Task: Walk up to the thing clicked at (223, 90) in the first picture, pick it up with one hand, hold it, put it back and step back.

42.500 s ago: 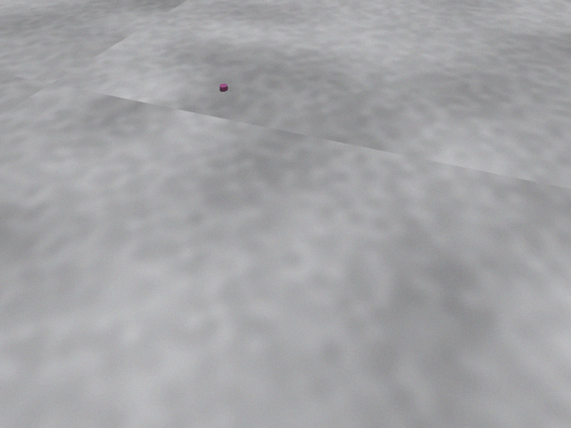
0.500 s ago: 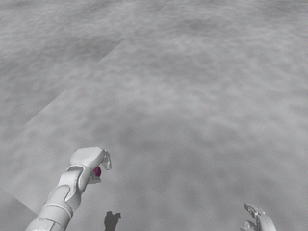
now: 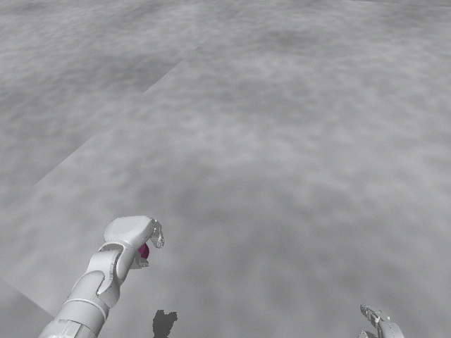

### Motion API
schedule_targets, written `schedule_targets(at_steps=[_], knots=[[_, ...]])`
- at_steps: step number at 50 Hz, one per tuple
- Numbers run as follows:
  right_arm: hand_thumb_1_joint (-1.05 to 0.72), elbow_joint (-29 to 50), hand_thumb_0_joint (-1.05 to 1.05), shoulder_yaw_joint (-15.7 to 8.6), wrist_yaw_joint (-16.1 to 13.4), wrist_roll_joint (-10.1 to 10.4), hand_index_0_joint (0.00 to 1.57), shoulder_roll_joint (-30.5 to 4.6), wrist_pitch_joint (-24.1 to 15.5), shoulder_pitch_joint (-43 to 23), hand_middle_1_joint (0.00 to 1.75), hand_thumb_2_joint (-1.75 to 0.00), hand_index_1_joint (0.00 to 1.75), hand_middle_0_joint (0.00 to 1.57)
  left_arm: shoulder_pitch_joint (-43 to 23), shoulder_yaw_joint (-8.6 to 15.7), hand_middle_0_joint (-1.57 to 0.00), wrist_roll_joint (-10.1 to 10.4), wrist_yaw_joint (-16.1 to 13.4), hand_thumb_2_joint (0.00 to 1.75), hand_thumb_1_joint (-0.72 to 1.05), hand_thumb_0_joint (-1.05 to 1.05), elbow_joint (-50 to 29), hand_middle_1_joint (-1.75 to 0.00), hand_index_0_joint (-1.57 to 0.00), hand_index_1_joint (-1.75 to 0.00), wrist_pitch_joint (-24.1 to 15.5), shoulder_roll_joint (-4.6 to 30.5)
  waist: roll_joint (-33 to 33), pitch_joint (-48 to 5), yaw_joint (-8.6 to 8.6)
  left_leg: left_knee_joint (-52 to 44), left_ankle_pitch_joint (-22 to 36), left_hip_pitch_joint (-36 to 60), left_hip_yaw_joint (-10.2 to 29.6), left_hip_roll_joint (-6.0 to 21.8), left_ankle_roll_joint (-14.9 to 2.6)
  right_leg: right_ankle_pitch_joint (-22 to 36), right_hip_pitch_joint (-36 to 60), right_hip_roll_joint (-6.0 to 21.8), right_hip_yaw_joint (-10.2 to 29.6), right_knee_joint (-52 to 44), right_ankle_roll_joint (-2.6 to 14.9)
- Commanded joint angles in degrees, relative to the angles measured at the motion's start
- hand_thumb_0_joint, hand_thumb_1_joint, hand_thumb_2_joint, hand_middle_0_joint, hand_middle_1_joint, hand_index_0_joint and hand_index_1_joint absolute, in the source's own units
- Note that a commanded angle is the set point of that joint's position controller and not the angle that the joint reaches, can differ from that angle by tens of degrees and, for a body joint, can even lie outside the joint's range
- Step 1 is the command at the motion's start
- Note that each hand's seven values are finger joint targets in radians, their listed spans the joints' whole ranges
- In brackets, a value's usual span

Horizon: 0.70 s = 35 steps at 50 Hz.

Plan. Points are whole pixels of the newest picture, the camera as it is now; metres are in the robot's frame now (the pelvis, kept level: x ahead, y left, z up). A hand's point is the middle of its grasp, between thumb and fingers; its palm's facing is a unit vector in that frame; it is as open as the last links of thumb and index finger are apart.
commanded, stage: crouch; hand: left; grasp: from above
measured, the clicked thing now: (134, 251) +0.31 +0.24 -0.07
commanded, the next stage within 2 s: none
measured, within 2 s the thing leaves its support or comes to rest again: neither
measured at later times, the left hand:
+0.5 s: hand (150, 268) +0.30 +0.23 -0.14, palm faces -0.42 +0.01 -0.91, open 5.9 cm
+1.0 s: hand (177, 285) +0.35 +0.22 -0.39, palm faces -0.46 +0.01 -0.89, open 5.5 cm
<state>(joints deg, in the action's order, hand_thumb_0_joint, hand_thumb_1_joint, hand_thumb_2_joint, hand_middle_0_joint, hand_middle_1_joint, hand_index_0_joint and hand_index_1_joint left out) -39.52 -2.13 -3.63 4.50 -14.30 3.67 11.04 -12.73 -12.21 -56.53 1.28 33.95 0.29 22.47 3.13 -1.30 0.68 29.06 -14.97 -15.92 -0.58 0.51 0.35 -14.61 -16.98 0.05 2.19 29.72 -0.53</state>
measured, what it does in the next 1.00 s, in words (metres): lowers itself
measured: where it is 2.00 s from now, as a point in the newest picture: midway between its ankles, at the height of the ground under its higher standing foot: outside the picture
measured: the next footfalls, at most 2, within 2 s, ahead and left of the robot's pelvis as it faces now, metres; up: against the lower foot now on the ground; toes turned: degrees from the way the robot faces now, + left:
none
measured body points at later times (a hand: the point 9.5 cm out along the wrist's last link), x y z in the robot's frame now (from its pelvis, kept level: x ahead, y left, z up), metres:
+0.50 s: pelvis -0.03 +0.00 -0.06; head +0.04 +0.00 +0.39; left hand +0.32 +0.22 -0.09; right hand +0.10 -0.27 -0.17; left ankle +0.00 +0.12 -0.74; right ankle +0.01 -0.13 -0.74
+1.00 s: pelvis -0.08 +0.01 -0.26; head +0.10 +0.03 +0.15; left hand +0.37 +0.22 -0.34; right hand -0.03 -0.26 -0.39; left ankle +0.00 +0.12 -0.74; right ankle +0.01 -0.12 -0.74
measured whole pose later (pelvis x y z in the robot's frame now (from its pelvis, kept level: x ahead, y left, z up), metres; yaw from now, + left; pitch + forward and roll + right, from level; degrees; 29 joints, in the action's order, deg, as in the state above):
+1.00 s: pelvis -0.08 +0.01 -0.26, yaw +0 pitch +34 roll -3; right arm -42.8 -2.7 0.2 -2.7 -12.8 -1.6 13.1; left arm -44.3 -4.1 -66.1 -19.5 72.5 -3.1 24.8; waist 3.5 -12.0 -9.1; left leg 103.7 -35.4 -102.6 2.5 -0.5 -0.4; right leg -34.5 -101.1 -0.3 -0.2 101.1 -1.6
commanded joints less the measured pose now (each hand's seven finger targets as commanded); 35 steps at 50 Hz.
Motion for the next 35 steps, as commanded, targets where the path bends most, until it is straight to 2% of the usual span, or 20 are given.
schedule_targets(at_steps=[1, 2, 3, 4, 7, 8, 12, 15, 16, 17, 18, 19, 20, 22, 25, 28, 30, 32, 33, 35], knots=[[-0.92, 8.1, 0.00, -2.1, -0.2, -0.3, 0.20, -7.2, -2.3, -4.6, 0.30, -0.91, 0.30, 0.20, -18.1, 5.9, -0.95, 0.1, -2.2, 0.45, 0.59, 0.00, -10.1, -0.55, -1.00, -0.51, 0.2, 11.8, -2.6, -13.8, -0.31, -2.7, 13.9, 6.7, -1.2, -1.5, -1.12, 12.3, 4.0, -1.5, -1.4, -4.2, 0.89], [-0.93, 8.0, 0.00, -2.1, -0.2, -0.2, 0.20, -7.3, -2.2, -4.8, 0.30, -0.92, 0.30, 0.20, -18.0, 6.2, -0.95, 0.3, -2.0, 0.38, 0.65, 0.00, -10.0, -0.61, -1.03, -0.53, 0.2, 12.2, -1.9, -13.3, 0.12, -3.0, 13.8, 6.5, -1.2, -1.4, -0.99, 11.9, 3.8, -1.6, -1.5, -4.3, 1.03], [-0.89, 8.2, 0.00, -1.9, -0.2, -0.2, 0.20, -7.1, -2.2, -4.7, 0.30, -0.90, 0.30, 0.20, -17.1, 5.1, -0.87, 0.3, -1.7, 0.35, 0.57, 0.00, -8.9, -0.56, -0.95, -0.49, 0.2, 11.1, -2.9, -12.5, -0.52, -3.0, 13.3, 6.3, -1.0, -1.3, -1.06, 11.3, 3.3, -1.7, -1.5, -4.4, 1.01], [-0.89, 8.4, 0.00, -2.0, -0.2, -0.2, 0.20, -7.2, -2.2, -4.7, 0.30, -0.90, 0.30, 0.20, -15.9, 5.1, -0.92, 0.2, -1.5, 0.41, 0.58, 0.00, -7.8, -0.53, -0.96, -0.49, 0.2, 10.8, -3.9, -11.3, -0.16, -3.2, 12.7, 5.6, -0.9, -1.3, -1.09, 10.6, 3.0, -1.7, -1.7, -4.6, 1.02], [-0.89, 8.4, 0.00, -2.0, -0.2, -0.2, 0.20, -7.1, -2.0, -4.5, 0.30, -0.90, 0.30, 0.20, -16.1, 5.4, -0.94, 0.1, -1.8, 0.42, 0.59, 0.00, -7.6, -0.52, -0.98, -0.48, -0.5, 10.9, -4.5, -11.8, -0.45, -2.8, 11.9, 5.4, -1.3, -1.7, -1.30, 10.4, 2.9, -1.3, -1.3, -4.8, 0.83], [-0.90, 8.3, 0.00, -1.8, -0.2, -0.3, 0.20, -6.9, -1.9, -4.5, 0.30, -0.90, 0.30, 0.20, -15.6, 4.7, -0.94, -0.3, -2.2, 0.43, 0.58, 0.00, -5.5, -0.52, -0.98, -0.48, -0.7, 9.9, -5.1, -10.6, -1.06, -2.4, 11.8, 4.7, -1.3, -1.8, -1.36, 10.5, 1.8, -1.2, -1.3, -4.6, 0.71], [-0.89, 7.3, 0.00, -2.0, 0.1, -1.0, 0.20, -7.1, -1.5, -3.2, 0.30, -0.90, 0.30, 0.20, -17.0, 5.5, -0.97, -2.0, -6.9, 0.41, 0.60, 0.00, -0.4, -0.47, -1.00, -0.44, -2.4, 9.2, -5.3, -9.5, -2.25, 0.9, 9.6, 0.7, -1.2, -1.8, -1.11, 8.4, -2.6, -1.2, -1.5, -1.4, 1.01], [-0.90, 5.4, 0.00, -2.6, 0.7, -1.9, 0.20, -7.5, -1.3, -1.4, 0.30, -0.90, 0.30, 0.20, -23.3, 5.5, -0.99, -4.3, -11.4, 0.39, 0.64, 0.00, 2.9, -0.48, -1.03, -0.44, -3.4, 9.5, -3.8, -12.7, -2.95, 6.9, 8.9, -4.3, -1.3, -1.8, -0.72, 7.9, -8.3, -1.3, -1.4, 4.2, 1.13], [-0.90, 5.1, 0.00, -2.9, 0.9, -2.2, 0.20, -7.6, -1.4, -0.8, 0.30, -0.90, 0.30, 0.20, -24.0, 5.3, -0.98, -5.1, -12.7, 0.38, 0.64, 0.00, 5.0, -0.50, -1.03, -0.45, -3.3, 9.1, -2.8, -14.0, -3.09, 9.2, 8.5, -6.1, -1.4, -1.9, -0.50, 7.5, -10.4, -1.3, -1.5, 6.4, 1.26], [-0.90, 4.6, 0.00, -3.3, 1.2, -2.5, 0.20, -7.8, -1.5, 0.4, 0.30, -0.90, 0.30, 0.20, -26.3, 4.7, -0.99, -5.7, -13.9, 0.38, 0.65, 0.00, 6.3, -0.50, -1.04, -0.46, -3.3, 8.5, -3.2, -16.3, -4.05, 12.1, 8.3, -7.9, -1.3, -1.9, -0.55, 7.7, -12.3, -1.3, -1.2, 8.8, 1.19], [-0.90, 4.4, 0.00, -3.7, 1.4, -2.7, 0.20, -7.9, -1.6, 1.1, 0.30, -0.90, 0.30, 0.20, -28.2, 4.5, -1.00, -6.2, -15.2, 0.39, 0.66, 0.00, 7.4, -0.51, -1.05, -0.46, -3.2, 8.0, -2.7, -18.4, -4.02, 14.4, 7.8, -9.9, -1.4, -1.9, -0.40, 7.5, -13.6, -1.3, -1.3, 11.1, 1.34], [-0.90, 4.0, 0.00, -3.9, 1.6, -3.0, 0.20, -8.1, -1.7, 1.8, 0.30, -0.90, 0.30, 0.20, -31.2, 5.0, -1.00, -6.9, -16.5, 0.40, 0.66, 0.00, 8.0, -0.51, -1.05, -0.47, -3.2, 9.1, -1.9, -20.2, -4.55, 17.1, 7.6, -12.4, -1.4, -1.9, -0.44, 7.7, -16.0, -1.3, -1.0, 13.2, 1.29], [-0.90, 3.8, 0.00, -4.1, 1.8, -3.2, 0.20, -8.0, -1.8, 2.7, 0.30, -0.90, 0.30, 0.20, -31.6, 4.3, -1.01, -7.3, -17.5, 0.39, 0.66, 0.00, 11.6, -0.50, -1.06, -0.46, -3.0, 7.4, -2.7, -20.7, -5.02, 19.1, 6.6, -15.2, -1.4, -1.9, -0.47, 6.8, -17.4, -1.1, -1.2, 15.0, 1.30], [-0.90, 3.7, 0.00, -4.3, 2.0, -3.5, 0.20, -8.5, -2.1, 3.4, 0.30, -0.90, 0.30, 0.20, -30.9, 4.1, -1.03, -8.0, -19.3, 0.38, 0.69, 0.00, 18.2, -0.51, -1.08, -0.46, -2.6, 6.6, -4.3, -20.1, -5.37, 23.3, 3.9, -21.8, -1.3, -1.7, -0.77, 4.3, -22.9, -1.3, -1.5, 18.8, 1.47], [-0.90, 3.7, 0.00, -4.7, 2.3, -4.1, 0.20, -8.8, -2.7, 4.2, 0.30, -0.90, 0.30, 0.20, -35.5, 4.4, -1.06, -8.8, -21.1, 0.39, 0.72, 0.00, 21.0, -0.50, -1.10, -0.46, -2.7, 6.9, -2.7, -24.7, -5.23, 29.8, -0.5, -30.2, -1.3, -1.9, -0.85, 0.3, -29.2, -1.3, -1.9, 25.2, 1.74], [-0.91, 3.3, 0.00, -5.0, 2.3, -4.8, 0.20, -9.3, -3.4, 5.1, 0.30, -0.90, 0.30, 0.20, -38.9, 5.2, -1.05, -9.5, -22.6, 0.37, 0.73, 0.00, 23.5, -0.50, -1.10, -0.45, -2.7, 8.1, -0.1, -28.4, -6.11, 35.3, -4.1, -36.6, -0.4, -1.9, -0.79, -3.1, -36.6, -1.5, -2.6, 31.8, 2.19], [-0.90, 3.0, 0.00, -5.5, 2.3, -5.4, 0.20, -9.9, -4.0, 5.8, 0.30, -0.90, 0.30, 0.20, -40.9, 6.6, -1.07, -9.6, -23.3, 0.36, 0.75, 0.00, 23.6, -0.47, -1.12, -0.42, -2.9, 9.7, 2.3, -32.5, -5.97, 39.3, -4.8, -39.0, 1.0, -1.3, -0.62, -4.3, -42.9, -1.5, -3.3, 36.9, 2.65], [-0.90, 2.7, 0.00, -5.6, 2.2, -5.9, 0.20, -10.3, -4.3, 6.6, 0.30, -0.90, 0.30, 0.20, -43.7, 6.6, -1.08, -9.9, -23.7, 0.34, 0.76, 0.00, 23.3, -0.46, -1.13, -0.41, -2.6, 9.3, 4.0, -36.5, -7.19, 42.3, -4.1, -40.2, 2.4, -0.8, -0.34, -4.2, -47.8, -1.6, -4.0, 41.3, 2.95], [-0.90, 2.6, 0.00, -5.7, 2.2, -6.0, 0.20, -10.4, -4.4, 6.8, 0.30, -0.90, 0.30, 0.20, -44.7, 7.4, -1.08, -10.0, -24.0, 0.34, 0.76, 0.00, 22.9, -0.45, -1.14, -0.40, -2.3, 10.4, 4.4, -38.2, -7.14, 43.9, -4.4, -42.0, 2.5, -0.8, -0.45, -4.3, -48.8, -1.5, -4.0, 42.7, 2.93], [-0.90, 2.3, 0.00, -5.6, 2.0, -6.2, 0.20, -10.4, -4.7, 7.1, 0.30, -0.90, 0.30, 0.20, -44.3, 8.4, -1.06, -9.5, -24.7, 0.37, 0.71, 0.00, 25.7, -0.44, -1.11, -0.40, -1.2, 10.6, 2.7, -38.3, -7.44, 45.4, -7.9, -46.6, 2.9, -0.8, -0.42, -6.8, -50.9, -1.5, -4.4, 45.3, 2.89]])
